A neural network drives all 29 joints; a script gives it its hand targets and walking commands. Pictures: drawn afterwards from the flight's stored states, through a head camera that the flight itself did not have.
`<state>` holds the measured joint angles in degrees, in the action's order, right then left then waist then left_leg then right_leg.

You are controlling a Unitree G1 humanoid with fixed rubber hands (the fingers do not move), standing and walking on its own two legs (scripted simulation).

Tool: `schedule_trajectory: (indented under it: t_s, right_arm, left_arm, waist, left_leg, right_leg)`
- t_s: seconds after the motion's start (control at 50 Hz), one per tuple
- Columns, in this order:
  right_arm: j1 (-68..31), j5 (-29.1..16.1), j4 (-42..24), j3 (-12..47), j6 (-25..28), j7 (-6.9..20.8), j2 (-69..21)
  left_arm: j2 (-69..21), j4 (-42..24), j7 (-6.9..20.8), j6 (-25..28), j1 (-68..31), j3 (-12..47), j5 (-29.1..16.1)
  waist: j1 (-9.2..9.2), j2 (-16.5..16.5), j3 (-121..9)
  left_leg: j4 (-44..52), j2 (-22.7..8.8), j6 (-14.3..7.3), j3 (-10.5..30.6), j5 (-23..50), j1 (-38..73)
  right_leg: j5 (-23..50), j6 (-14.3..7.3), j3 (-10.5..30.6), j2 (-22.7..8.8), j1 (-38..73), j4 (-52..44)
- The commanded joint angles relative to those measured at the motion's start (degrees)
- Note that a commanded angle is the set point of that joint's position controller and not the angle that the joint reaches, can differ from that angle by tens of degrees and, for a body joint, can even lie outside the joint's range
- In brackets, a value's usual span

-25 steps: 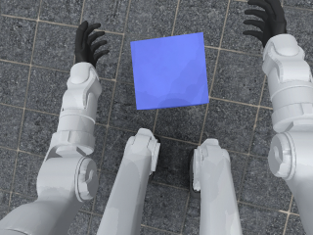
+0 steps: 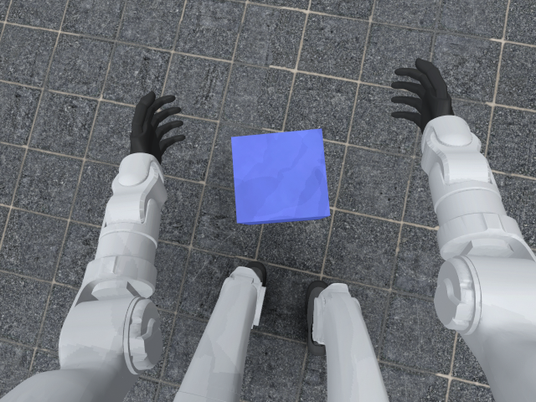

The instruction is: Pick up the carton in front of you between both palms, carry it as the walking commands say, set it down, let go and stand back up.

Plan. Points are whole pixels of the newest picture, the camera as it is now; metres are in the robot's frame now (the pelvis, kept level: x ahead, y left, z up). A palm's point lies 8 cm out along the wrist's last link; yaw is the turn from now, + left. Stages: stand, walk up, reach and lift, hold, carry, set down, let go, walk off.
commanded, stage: let go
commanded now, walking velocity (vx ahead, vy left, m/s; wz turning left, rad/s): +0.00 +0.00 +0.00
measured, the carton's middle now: (280, 183) +0.45 +0.06 -0.51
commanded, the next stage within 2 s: stand in 1.24 s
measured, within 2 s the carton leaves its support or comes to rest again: neither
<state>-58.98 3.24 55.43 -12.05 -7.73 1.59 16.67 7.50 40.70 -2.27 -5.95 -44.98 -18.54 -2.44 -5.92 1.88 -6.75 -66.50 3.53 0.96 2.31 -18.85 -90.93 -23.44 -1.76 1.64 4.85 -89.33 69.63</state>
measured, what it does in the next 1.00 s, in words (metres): rises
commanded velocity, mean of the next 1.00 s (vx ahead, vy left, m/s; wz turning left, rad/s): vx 0.00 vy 0.00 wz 0.00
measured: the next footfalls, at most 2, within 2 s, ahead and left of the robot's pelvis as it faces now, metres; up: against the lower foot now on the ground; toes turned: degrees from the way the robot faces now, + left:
none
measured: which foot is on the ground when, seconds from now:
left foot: down 0.00-1.00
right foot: down 0.00-1.00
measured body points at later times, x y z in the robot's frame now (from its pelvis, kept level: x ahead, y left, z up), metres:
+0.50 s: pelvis +0.08 +0.03 +0.11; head +0.22 +0.02 +0.54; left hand +0.30 +0.27 +0.02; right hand +0.35 -0.18 +0.00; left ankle +0.08 +0.12 -0.60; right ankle +0.05 -0.09 -0.60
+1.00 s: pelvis +0.09 +0.01 +0.14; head +0.10 +0.01 +0.59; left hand +0.26 +0.24 +0.06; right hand +0.25 -0.23 +0.06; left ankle +0.08 +0.12 -0.60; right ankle +0.05 -0.09 -0.60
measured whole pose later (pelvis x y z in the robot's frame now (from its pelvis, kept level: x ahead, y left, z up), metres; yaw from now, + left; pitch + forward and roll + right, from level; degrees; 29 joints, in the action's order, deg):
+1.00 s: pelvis +0.09 +0.01 +0.14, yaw +0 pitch -3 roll +1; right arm 13.6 0.7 25.0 -1.8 -7.1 4.7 12.9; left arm 12.1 24.9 3.9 -7.2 13.4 -2.0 -0.8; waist 0.0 0.7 3.7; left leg -24.7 3.3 -1.0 3.5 -14.0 -7.8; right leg -17.3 -1.9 3.9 2.9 -5.4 25.6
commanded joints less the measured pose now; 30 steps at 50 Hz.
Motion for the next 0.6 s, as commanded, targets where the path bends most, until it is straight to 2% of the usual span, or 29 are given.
schedule_trajectory:
  t_s: [0.0, 0.02, 0.04, 0.06, 0.08, 0.1, 0.12, 0.14, 0.16, 0.18, 0.2, 0.24, 0.26, 0.28, 0.3, 0.32, 0.34, 0.36, 0.38, 0.4, 0.42, 0.44, 0.46, 0.48, 0.5, 0.52, 0.54, 0.56, 0.58]
  right_arm:
    - [3.5, 2.7, -12.3, 0.4, 2.1, -1.8, 2.0]
    - [5.9, 2.4, -15.2, 0.2, 2.5, -2.4, 1.3]
    - [9.1, 2.9, -15.9, -0.6, 2.5, -3.3, -0.5]
    - [13.2, 2.6, -18.6, 0.5, 2.6, -4.1, -2.0]
    - [14.7, 1.9, -20.9, 1.0, 2.9, -4.9, -3.6]
    - [16.6, 2.4, -22.5, 0.5, 2.8, -5.4, -3.9]
    - [16.8, 2.2, -25.2, -0.1, 3.1, -5.8, -2.3]
    - [19.4, 2.6, -24.8, -0.6, 3.6, -5.8, -2.9]
    - [22.2, 2.6, -23.9, -0.4, 3.8, -6.0, -3.6]
    - [21.7, 1.9, -25.8, 0.3, 4.2, -5.7, -2.2]
    - [24.0, 1.4, -26.7, 1.5, 4.7, -5.4, -3.5]
    - [29.7, 1.2, -26.9, 1.9, 5.9, -4.4, -2.8]
    - [32.1, 0.7, -25.6, 2.7, 6.2, -3.8, -2.3]
    - [37.2, 0.5, -24.5, 3.8, 6.3, -3.3, -3.5]
    - [38.9, -0.1, -27.0, 4.0, 6.8, -2.9, -3.2]
    - [44.4, 1.1, -24.1, 3.3, 6.9, -2.6, -1.9]
    - [44.7, 0.2, -24.8, 3.1, 7.3, -2.3, -1.7]
    - [48.0, 1.2, -24.9, 2.8, 7.3, -2.3, -1.0]
    - [50.3, 0.8, -25.6, 2.3, 7.7, -2.4, -1.6]
    - [51.4, 0.4, -27.8, 3.4, 8.3, -2.1, -0.2]
    - [53.1, 0.7, -27.9, 3.4, 8.5, -1.9, -0.4]
    - [56.3, 0.8, -27.0, 4.0, 9.0, -1.8, -1.0]
    - [57.7, -0.6, -27.8, 4.8, 9.3, -1.7, -0.5]
    - [60.2, 0.7, -27.5, 4.9, 9.3, -1.4, -0.6]
    - [61.5, -0.5, -27.9, 4.4, 9.5, -1.1, -1.4]
    - [62.1, -0.3, -29.6, 5.3, 10.1, -1.0, -0.3]
    - [64.3, -1.1, -30.6, 6.2, 10.1, -0.8, -0.7]
    - [64.8, -0.7, -29.7, 6.1, 10.0, -0.6, 0.1]
    - [66.0, -0.5, -30.7, 6.6, 9.8, -0.5, 0.3]
  left_arm:
    - [4.6, -10.0, 1.8, 2.1, 6.5, 0.4, 3.3]
    - [5.1, -10.1, 2.6, 1.9, 9.3, 0.7, 3.6]
    - [5.6, -10.4, 3.6, 1.9, 12.4, 1.7, 4.4]
    - [6.0, -11.6, 4.5, 2.6, 15.3, 2.0, 4.7]
    - [8.4, -14.2, 5.2, 3.0, 16.0, 2.2, 5.3]
    - [8.8, -13.8, 5.8, 3.1, 18.0, 3.1, 5.9]
    - [9.8, -19.0, 6.3, 3.7, 16.1, 3.4, 6.3]
    - [8.9, -15.7, 6.4, 3.6, 19.0, 5.9, 5.8]
    - [8.0, -16.7, 6.8, 4.0, 20.0, 6.7, 5.9]
    - [7.3, -17.9, 7.0, 4.2, 20.9, 7.9, 5.3]
    - [8.2, -14.9, 7.0, 4.5, 24.3, 8.2, 4.2]
    - [6.9, -13.7, 7.0, 5.1, 28.0, 9.9, 2.2]
    - [7.8, -13.7, 6.9, 5.2, 31.6, 9.2, 2.6]
    - [7.5, -13.2, 7.1, 5.5, 34.7, 11.1, 1.1]
    - [7.5, -12.8, 7.3, 5.9, 38.0, 12.6, 0.9]
    - [8.6, -13.2, 7.2, 6.1, 40.6, 11.6, 0.9]
    - [6.2, -14.0, 7.1, 6.2, 41.3, 13.6, 0.2]
    - [5.8, -14.3, 7.0, 6.3, 44.0, 13.8, -0.3]
    - [6.3, -16.4, 6.7, 6.8, 44.4, 15.7, -1.0]
    - [7.5, -17.4, 6.5, 7.3, 47.6, 14.2, -0.5]
    - [8.4, -16.7, 6.3, 7.3, 48.5, 13.6, -0.6]
    - [7.5, -19.7, 6.0, 7.7, 48.2, 14.8, -0.9]
    - [7.9, -19.6, 5.6, 7.9, 51.3, 14.6, -0.4]
    - [7.3, -19.9, 5.5, 8.2, 52.5, 15.6, -1.3]
    - [7.8, -21.1, 5.1, 8.2, 53.5, 16.0, -0.4]
    - [8.0, -22.2, 4.9, 8.3, 54.5, 15.7, -1.1]
    - [8.7, -22.6, 4.9, 8.0, 56.8, 15.7, -0.7]
    - [8.5, -23.2, 4.7, 8.1, 56.3, 16.5, -0.7]
    - [8.3, -21.6, 4.6, 7.6, 59.1, 16.3, -0.7]
  waist:
    - [-0.46, 4.9, -55.3]
    - [-0.11, 5.0, -55.2]
    - [-1.0, 3.8, -51.8]
    - [0.07, 4.0, -51.6]
    - [-1.03, 3.5, -50.5]
    - [0.68, 2.3, -46.0]
    - [-1.09, 0.4, -43.2]
    - [1.7, 0.7, -38.0]
    - [0.13, -0.7, -35.3]
    - [0.24, -3.2, -32.9]
    - [0.64, -1.3, -31.1]
    - [2.02, -0.1, -27.2]
    - [0.17, -0.9, -25.7]
    - [0.78, 2.2, -24.8]
    - [0.17, 0.0, -25.8]
    - [1.22, -0.8, -24.5]
    - [2.0, -2.0, -21.5]
    - [1.96, -1.6, -21.0]
    - [4.76, -2.0, -21.2]
    - [1.2, -3.9, -21.4]
    - [2.86, -2.9, -18.9]
    - [3.81, -3.9, -16.9]
    - [2.72, -5.7, -15.7]
    - [4.76, -3.3, -13.7]
    - [4.23, -5.9, -14.4]
    - [3.68, -4.7, -13.4]
    - [3.89, -4.6, -14.7]
    - [4.46, -6.9, -12.0]
    - [3.55, -3.2, -9.7]
  left_leg:
    - [9.0, -0.6, 1.3, -3.1, 22.0, 34.7]
    - [10.7, -0.5, 0.8, -2.7, 22.7, 35.5]
    - [12.4, -0.3, 1.0, -3.9, 20.5, 34.0]
    - [13.5, -0.6, 0.8, -4.5, 17.8, 36.8]
    - [14.8, 0.0, 0.0, -3.5, 17.7, 38.9]
    - [16.5, -0.6, 0.0, -3.5, 15.1, 40.3]
    - [17.8, -0.2, -0.4, -3.3, 14.9, 43.2]
    - [19.5, -1.2, -0.3, -2.2, 15.2, 45.1]
    - [20.3, -1.0, -0.4, -1.8, 14.0, 48.6]
    - [21.4, -1.1, -0.4, -1.6, 13.8, 49.9]
    - [22.0, -2.2, -1.0, -0.5, 14.5, 54.0]
    - [23.8, -3.0, -1.2, 0.7, 15.5, 59.9]
    - [24.1, -2.9, -0.8, 0.3, 15.6, 59.8]
    - [25.3, -3.3, -0.8, 1.1, 17.0, 61.9]
    - [25.4, -3.2, -0.4, 1.4, 21.2, 66.0]
    - [26.5, -3.9, -0.2, 2.6, 25.4, 71.4]
    - [27.7, -3.8, 0.2, 2.8, 25.9, 73.0]
    - [28.5, -3.7, 0.6, 2.3, 25.5, 74.1]
    - [29.4, -4.2, 0.4, 3.2, 28.2, 76.8]
    - [29.6, -4.3, 0.7, 3.6, 33.7, 80.5]
    - [30.5, -4.4, 0.8, 3.9, 32.3, 81.4]
    - [30.9, -4.3, 1.1, 3.7, 34.4, 82.5]
    - [32.3, -4.5, 1.2, 3.8, 35.2, 84.3]
    - [33.3, -4.6, 1.2, 4.7, 36.7, 85.1]
    - [34.2, -4.8, 1.0, 5.1, 40.9, 88.0]
    - [34.1, -4.3, 1.2, 4.8, 41.6, 88.1]
    - [34.0, -4.5, 1.0, 5.7, 46.2, 92.3]
    - [35.1, -4.7, 1.5, 5.1, 45.2, 89.1]
    - [36.8, -4.8, 1.4, 5.6, 45.2, 90.2]
  right_leg:
    - [27.7, 2.8, 3.4, -1.9, 46.5, -12.3]
    - [30.7, 2.7, 3.7, -2.2, 50.1, -13.3]
    - [31.0, 2.4, 4.8, -2.9, 51.2, -15.9]
    - [30.1, 3.0, 4.8, -2.7, 54.4, -18.5]
    - [29.1, 3.5, 5.0, -3.0, 55.1, -18.9]
    - [25.5, 3.6, 3.9, -2.8, 54.9, -20.4]
    - [22.4, 2.9, 4.3, -3.5, 53.4, -23.1]
    - [21.3, 2.9, 3.7, -3.2, 52.4, -23.9]
    - [17.1, 2.9, 2.9, -3.0, 51.0, -25.2]
    - [15.5, 2.1, 2.6, -3.4, 50.0, -26.3]
    - [14.2, 2.6, 2.5, -3.6, 49.7, -27.0]
    - [12.6, 2.4, 1.4, -3.3, 49.2, -28.7]
    - [12.3, 2.4, 2.3, -4.0, 50.1, -30.2]
    - [12.6, 2.7, 1.7, -3.7, 52.1, -30.6]
    - [14.3, 3.1, 0.3, -3.1, 51.7, -29.7]
    - [14.9, 2.8, 0.5, -3.0, 50.3, -30.6]
    - [15.0, 2.0, 0.2, -2.9, 48.7, -31.9]
    - [15.6, 1.6, 0.8, -2.8, 53.8, -33.2]
    - [17.6, 1.9, 0.2, -2.3, 52.8, -33.5]
    - [18.3, 1.9, 0.5, -2.5, 53.5, -33.8]
    - [18.6, 1.6, 0.6, -2.4, 55.6, -35.1]
    - [20.4, 1.0, 0.9, -2.6, 56.9, -36.6]
    - [20.4, 0.9, 0.8, -2.5, 59.1, -37.6]
    - [20.9, 1.2, 0.3, -2.3, 60.3, -38.3]
    - [21.2, 1.3, 0.4, -2.3, 60.5, -39.6]
    - [23.3, 0.6, 0.6, -2.4, 63.3, -40.4]
    - [24.1, 1.0, 0.9, -2.2, 63.9, -40.8]
    - [23.5, 1.1, 0.8, -2.4, 65.7, -41.8]
    - [24.3, 1.2, 0.9, -2.4, 67.0, -43.1]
